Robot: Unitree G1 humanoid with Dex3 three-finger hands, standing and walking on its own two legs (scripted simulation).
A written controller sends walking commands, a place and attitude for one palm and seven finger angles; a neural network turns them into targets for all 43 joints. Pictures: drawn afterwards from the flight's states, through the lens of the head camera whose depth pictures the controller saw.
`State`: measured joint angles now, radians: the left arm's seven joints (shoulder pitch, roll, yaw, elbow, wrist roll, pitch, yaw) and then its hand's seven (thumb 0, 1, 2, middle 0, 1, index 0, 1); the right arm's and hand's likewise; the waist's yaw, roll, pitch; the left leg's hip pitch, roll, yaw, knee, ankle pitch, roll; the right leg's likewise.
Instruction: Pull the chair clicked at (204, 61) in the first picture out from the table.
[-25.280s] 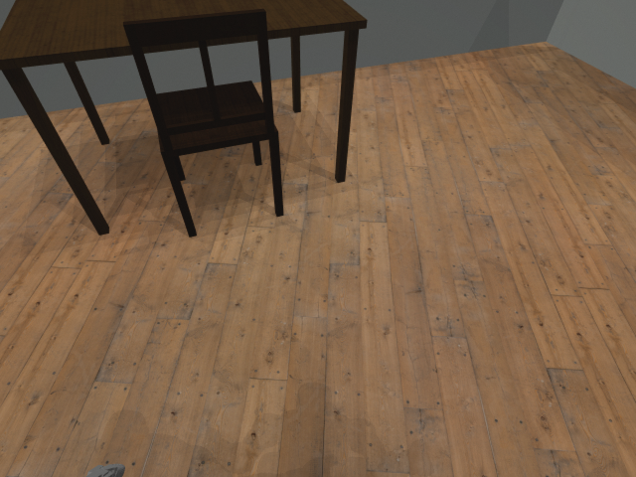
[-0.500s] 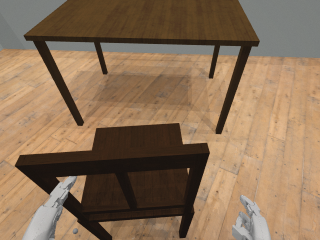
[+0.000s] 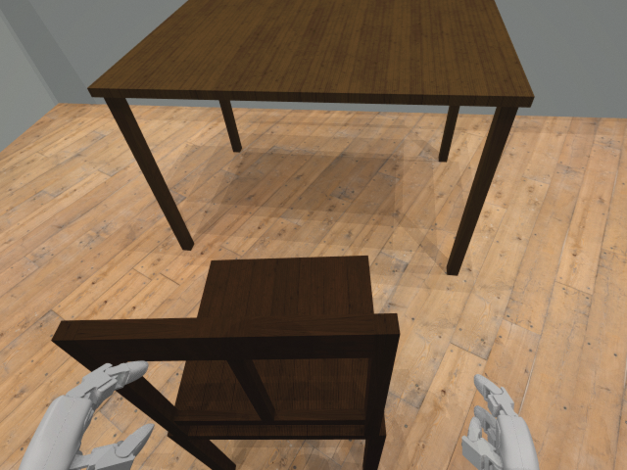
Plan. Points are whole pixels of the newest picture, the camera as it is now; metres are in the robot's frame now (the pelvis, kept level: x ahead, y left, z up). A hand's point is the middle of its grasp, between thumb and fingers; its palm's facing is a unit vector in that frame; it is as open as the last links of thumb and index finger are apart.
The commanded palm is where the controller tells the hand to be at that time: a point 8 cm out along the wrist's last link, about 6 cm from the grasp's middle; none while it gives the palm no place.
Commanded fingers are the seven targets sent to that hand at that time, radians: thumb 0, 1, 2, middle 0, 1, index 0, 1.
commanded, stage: draw the hand back to the body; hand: left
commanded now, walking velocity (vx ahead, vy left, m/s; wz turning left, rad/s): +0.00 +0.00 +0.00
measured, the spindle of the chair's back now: (254, 388) +0.25 +0.14 -0.10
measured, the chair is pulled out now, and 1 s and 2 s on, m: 0.62 0.62 0.62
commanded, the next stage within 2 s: step back with the hand held close in 0.46 s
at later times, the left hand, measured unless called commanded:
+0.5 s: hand (66, 366) +0.17 +0.25 +0.16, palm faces +0.40 -0.79 -0.46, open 7.4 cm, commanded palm +0.12 +0.30 +0.18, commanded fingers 0.00 0.90 0.90 -0.20 -0.30 -0.20 -0.30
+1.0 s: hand (11, 372) +0.15 +0.29 +0.16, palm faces +0.37 -0.77 -0.52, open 7.4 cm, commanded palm +0.10 +0.33 +0.18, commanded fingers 0.00 0.90 0.90 -0.20 -0.30 -0.20 -0.30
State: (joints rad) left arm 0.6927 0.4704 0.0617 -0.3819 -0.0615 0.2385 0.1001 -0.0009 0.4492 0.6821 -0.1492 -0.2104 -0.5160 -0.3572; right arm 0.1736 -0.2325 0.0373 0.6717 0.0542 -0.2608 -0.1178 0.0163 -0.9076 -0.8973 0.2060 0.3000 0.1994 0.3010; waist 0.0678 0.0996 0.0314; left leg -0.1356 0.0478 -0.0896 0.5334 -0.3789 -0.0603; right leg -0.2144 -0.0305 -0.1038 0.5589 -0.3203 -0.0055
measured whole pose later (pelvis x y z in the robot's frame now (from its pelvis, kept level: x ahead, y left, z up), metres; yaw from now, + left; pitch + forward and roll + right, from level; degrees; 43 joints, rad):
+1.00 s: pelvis -0.06 +0.04 +0.01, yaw -2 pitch +0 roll +0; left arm 0.57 0.42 0.41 -0.50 -0.05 -0.11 0.16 0.01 0.88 0.90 -0.22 -0.31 -0.22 -0.30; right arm 0.18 -0.18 -0.01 0.62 0.02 -0.06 -0.10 0.02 -0.91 -0.90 0.21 0.30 0.20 0.30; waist 0.02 0.01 0.05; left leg -0.23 -0.01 -0.03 0.50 -0.27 -0.01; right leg -0.32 -0.08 -0.03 0.49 -0.18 0.04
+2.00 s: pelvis -0.13 +0.02 -0.01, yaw -1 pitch +1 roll -1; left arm 0.53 0.42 0.46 -0.58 -0.04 -0.18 0.17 0.01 0.89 0.90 -0.21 -0.30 -0.21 -0.30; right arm 0.14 -0.17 -0.01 0.64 0.00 -0.14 -0.08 0.01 -0.91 -0.90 0.21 0.30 0.20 0.30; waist 0.03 0.00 0.04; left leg -0.46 0.04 -0.07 0.68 -0.24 -0.04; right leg -0.44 -0.01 -0.04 0.63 -0.21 0.01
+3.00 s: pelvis -0.29 -0.02 +0.00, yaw +2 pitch -3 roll -1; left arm 0.52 0.38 0.40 -0.44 -0.01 -0.16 0.18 0.01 0.89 0.90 -0.21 -0.30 -0.21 -0.30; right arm 0.29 -0.19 0.00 0.67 0.02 -0.13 -0.07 0.02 -0.91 -0.90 0.21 0.30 0.20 0.30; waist 0.00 0.01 -0.02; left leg -0.27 0.03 -0.02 0.58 -0.35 0.01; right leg -0.30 0.01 -0.06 0.49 -0.23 0.00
